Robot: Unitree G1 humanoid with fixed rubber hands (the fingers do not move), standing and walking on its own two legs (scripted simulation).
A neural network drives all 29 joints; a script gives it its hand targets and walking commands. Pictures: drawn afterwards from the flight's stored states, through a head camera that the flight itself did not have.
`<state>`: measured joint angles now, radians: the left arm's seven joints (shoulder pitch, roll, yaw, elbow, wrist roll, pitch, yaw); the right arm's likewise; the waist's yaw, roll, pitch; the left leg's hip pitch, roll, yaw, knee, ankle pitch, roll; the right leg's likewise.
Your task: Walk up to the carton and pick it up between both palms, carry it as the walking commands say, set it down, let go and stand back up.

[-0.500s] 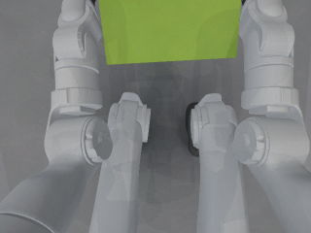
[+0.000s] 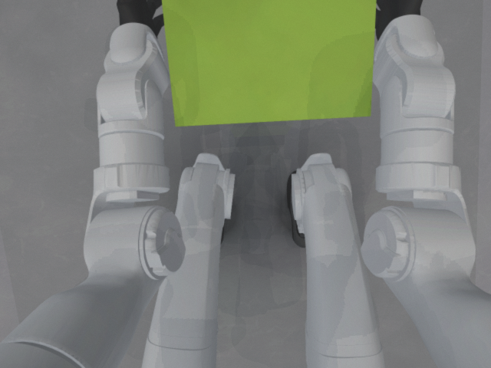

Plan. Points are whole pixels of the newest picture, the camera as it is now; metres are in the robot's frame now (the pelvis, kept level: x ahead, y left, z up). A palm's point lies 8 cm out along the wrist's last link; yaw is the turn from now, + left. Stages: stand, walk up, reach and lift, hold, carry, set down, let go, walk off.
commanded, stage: reach and lift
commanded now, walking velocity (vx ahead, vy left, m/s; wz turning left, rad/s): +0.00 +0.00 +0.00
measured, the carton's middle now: (264, 44) +0.51 +0.00 -0.16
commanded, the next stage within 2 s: none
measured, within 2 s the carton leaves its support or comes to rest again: neither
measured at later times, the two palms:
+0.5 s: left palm (99, 23) +0.49 +0.16 -0.02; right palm (417, 10) +0.49 -0.13 -0.02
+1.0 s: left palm out of the picture +0.47 +0.16 +0.06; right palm out of the picture +0.49 -0.14 +0.06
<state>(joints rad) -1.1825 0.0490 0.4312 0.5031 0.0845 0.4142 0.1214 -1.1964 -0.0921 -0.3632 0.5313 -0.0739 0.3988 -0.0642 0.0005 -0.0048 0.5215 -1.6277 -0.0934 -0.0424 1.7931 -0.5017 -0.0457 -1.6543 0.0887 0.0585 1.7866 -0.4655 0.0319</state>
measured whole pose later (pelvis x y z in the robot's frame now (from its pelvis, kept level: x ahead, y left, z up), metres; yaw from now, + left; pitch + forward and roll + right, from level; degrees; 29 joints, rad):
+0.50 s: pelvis +0.00 +0.00 +0.05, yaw +0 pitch +14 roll +0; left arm -1.08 0.04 0.40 0.46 0.06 0.43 0.11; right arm -1.09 -0.05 -0.35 0.48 -0.07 0.41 -0.08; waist 0.00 0.01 0.52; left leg -1.41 -0.10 -0.06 1.64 -0.46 -0.04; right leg -1.43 0.07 0.05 1.62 -0.44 0.03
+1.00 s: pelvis +0.01 +0.00 +0.11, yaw +0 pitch +9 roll +0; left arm -0.99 0.01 0.40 0.44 0.09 0.45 0.11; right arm -1.03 -0.02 -0.36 0.50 -0.11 0.42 -0.05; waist 0.01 0.00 0.51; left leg -1.15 -0.09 -0.08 1.41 -0.42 -0.04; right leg -1.16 0.07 0.05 1.40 -0.40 0.01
